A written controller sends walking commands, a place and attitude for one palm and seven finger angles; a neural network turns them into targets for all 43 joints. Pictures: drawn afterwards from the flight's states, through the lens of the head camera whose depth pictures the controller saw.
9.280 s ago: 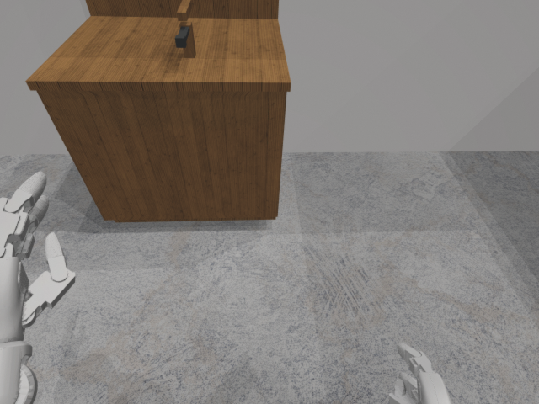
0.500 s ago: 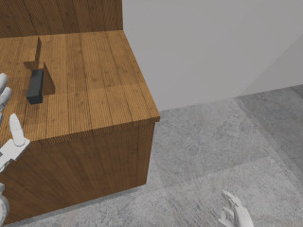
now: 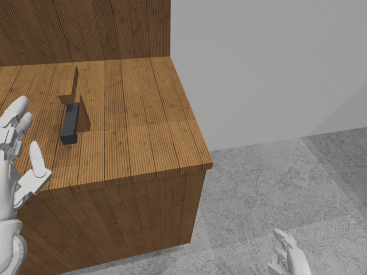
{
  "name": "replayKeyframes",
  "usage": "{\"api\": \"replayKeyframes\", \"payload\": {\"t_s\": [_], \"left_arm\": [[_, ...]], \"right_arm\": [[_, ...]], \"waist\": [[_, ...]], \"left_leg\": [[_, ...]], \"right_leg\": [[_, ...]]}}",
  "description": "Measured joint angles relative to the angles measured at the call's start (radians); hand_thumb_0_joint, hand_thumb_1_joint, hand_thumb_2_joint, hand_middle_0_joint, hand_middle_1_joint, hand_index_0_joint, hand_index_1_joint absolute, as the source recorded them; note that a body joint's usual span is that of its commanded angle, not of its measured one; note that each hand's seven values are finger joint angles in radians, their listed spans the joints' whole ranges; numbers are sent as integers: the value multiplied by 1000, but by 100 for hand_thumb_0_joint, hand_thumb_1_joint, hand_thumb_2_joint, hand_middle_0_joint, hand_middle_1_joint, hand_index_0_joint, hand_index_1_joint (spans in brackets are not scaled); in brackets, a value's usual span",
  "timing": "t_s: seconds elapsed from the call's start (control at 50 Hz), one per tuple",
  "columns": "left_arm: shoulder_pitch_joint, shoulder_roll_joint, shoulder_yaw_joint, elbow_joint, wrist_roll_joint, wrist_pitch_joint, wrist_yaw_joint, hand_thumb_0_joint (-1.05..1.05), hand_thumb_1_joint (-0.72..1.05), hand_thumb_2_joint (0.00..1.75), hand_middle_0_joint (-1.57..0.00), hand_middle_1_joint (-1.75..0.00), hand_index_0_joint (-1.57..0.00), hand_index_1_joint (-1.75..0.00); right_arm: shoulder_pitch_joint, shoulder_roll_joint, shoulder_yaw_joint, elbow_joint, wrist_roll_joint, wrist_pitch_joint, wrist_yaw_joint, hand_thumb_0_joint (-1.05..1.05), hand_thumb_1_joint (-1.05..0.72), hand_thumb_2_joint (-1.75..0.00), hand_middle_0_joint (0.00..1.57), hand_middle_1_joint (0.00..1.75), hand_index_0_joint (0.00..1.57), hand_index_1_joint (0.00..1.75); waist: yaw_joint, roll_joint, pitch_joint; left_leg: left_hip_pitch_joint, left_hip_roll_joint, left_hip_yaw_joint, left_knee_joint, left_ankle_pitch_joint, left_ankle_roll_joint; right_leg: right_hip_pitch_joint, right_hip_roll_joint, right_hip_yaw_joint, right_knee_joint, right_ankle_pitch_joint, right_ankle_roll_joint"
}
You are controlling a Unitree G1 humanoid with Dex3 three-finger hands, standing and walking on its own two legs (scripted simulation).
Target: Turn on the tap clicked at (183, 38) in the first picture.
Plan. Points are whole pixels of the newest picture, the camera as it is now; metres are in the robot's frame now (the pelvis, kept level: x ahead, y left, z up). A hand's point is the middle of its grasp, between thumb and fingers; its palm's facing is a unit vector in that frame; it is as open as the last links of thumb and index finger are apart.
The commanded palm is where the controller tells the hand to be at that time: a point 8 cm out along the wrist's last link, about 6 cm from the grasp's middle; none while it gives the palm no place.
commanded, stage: come to a stop and stand still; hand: left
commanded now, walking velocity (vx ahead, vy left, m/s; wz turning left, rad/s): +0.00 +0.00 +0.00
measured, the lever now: (68, 136) +0.37 +0.30 +0.10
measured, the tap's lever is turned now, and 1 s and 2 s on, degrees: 0 0 0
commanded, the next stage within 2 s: look again from close up in 0.76 s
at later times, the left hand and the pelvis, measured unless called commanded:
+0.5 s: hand (40, 145) +0.27 +0.28 +0.18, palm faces +0.38 -0.86 -0.34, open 7.4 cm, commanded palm +0.21 +0.32 +0.19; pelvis +0.05 +0.04 +0.01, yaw +0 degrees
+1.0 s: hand (20, 130) +0.28 +0.31 +0.20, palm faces +0.47 -0.80 -0.37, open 7.4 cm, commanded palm +0.19 +0.31 +0.19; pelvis +0.03 +0.04 +0.01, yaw -1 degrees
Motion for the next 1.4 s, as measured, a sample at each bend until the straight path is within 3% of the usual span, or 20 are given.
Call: {"api": "replayKeyframes", "payload": {"t_s": [0.08, 0.24, 0.48, 0.86, 0.9, 0.94, 1.0, 1.08, 1.12, 1.24, 1.32, 1.4], "left_arm": [[-3, 36, 34, 36, 7, 4, 0, 2, 89, 89, -21, -30, -21, -30], [15, -9, 5, 56, 2, 24, 2, 2, 89, 89, -21, -30, -21, -30], [45, 31, 15, 18, -12, 42, 4, 2, 89, 89, -21, -30, -21, -30], [49, 6, 0, 38, -11, 38, 16, 2, 89, 89, -21, -30, -21, -30], [-81, 85, 37, 99, 52, 10, -27, 2, 89, 89, -21, -30, -21, -30], [-189, 126, 87, 195, 32, -33, -36, 2, 89, 89, -21, -30, -21, -30], [-168, 87, 106, 187, -4, -26, -19, 2, 89, 89, -21, -30, -21, -30], [-1, 28, 19, 80, -6, -37, -28, 2, 90, 90, -20, -30, -20, -30], [55, 23, -13, 58, -1, -45, -41, 2, 90, 89, -20, -30, -21, -30], [29, 55, 30, 78, 3, -46, -36, 2, 89, 89, -22, -30, -22, -30], [-20, 39, 59, 67, -1, -43, -18, 2, 89, 89, -21, -30, -21, -30], [-37, 18, 46, 46, -1, -36, -17, 2, 89, 89, -21, -30, -21, -30]], "right_arm": [[-1, 35, 13, -22, 7, -14, 7, 1, -90, -90, 20, 30, 20, 30], [0, 40, 37, 0, 2, -17, 33, 1, -90, -90, 21, 30, 20, 30], [-20, 30, 17, -25, 14, 14, 22, 1, -90, -90, 21, 30, 20, 30], [5, 25, 8, -14, 19, 25, 11, 1, -90, -90, 20, 30, 20, 30], [24, 28, 1, -16, 5, -4, 10, 1, -90, -90, 20, 30, 20, 30], [10, 28, 7, 3, 11, -18, 29, 1, -90, -90, 20, 30, 20, 30], [-6, 17, 3, -9, 18, -29, 64, 1, -90, -90, 21, 30, 20, 30], [2, 9, -3, -24, 19, -36, 68, 1, -90, -90, 21, 30, 20, 30], [14, 10, -4, -24, 18, -35, 56, 1, -90, -90, 21, 30, 20, 30], [35, 13, -3, -7, 16, -41, 31, 1, -90, -90, 20, 30, 20, 30], [26, 17, 0, 5, 14, -53, 37, 2, -90, -90, 20, 30, 20, 30], [2, 31, 3, -5, 15, -52, 51, 2, -90, -90, 20, 30, 20, 30]], "waist": [[-10, -7, -7], [15, 33, -23], [-20, 11, -11], [-12, 34, -23], [23, 28, -9], [42, 21, 8], [18, 33, 25], [-17, 37, 16], [-23, 29, 10], [-4, 0, 21], [11, -10, 25], [14, -18, 21]], "left_leg": [[24, -23, 4, -33, 1, -5], [51, -19, 12, -77, -9, 10], [79, -40, 26, -105, -20, 31], [88, -44, 24, -128, -2, 36], [51, -37, 13, -98, -5, 33], [38, -31, 21, -94, 2, 30], [40, -31, 41, -96, 7, 33], [45, -37, 57, -94, 1, 42], [46, -39, 57, -93, -1, 44], [49, -42, 42, -89, -3, 44], [59, -41, 42, -95, -3, 43], [63, -37, 49, -96, -6, 40]], "right_leg": [[24, 10, 53, -31, 6, 9], [79, 19, 63, -142, 35, 23], [104, -1, 77, -170, 28, 48], [118, -3, 74, -201, 49, 51], [92, 3, 63, -186, 50, 46], [71, 9, 71, -176, 57, 39], [60, 8, 91, -165, 63, 43], [55, 1, 107, -152, 57, 53], [57, -1, 107, -150, 53, 55], [68, -3, 93, -151, 50, 53], [80, -2, 93, -162, 52, 54], [79, 2, 100, -161, 52, 54]]}}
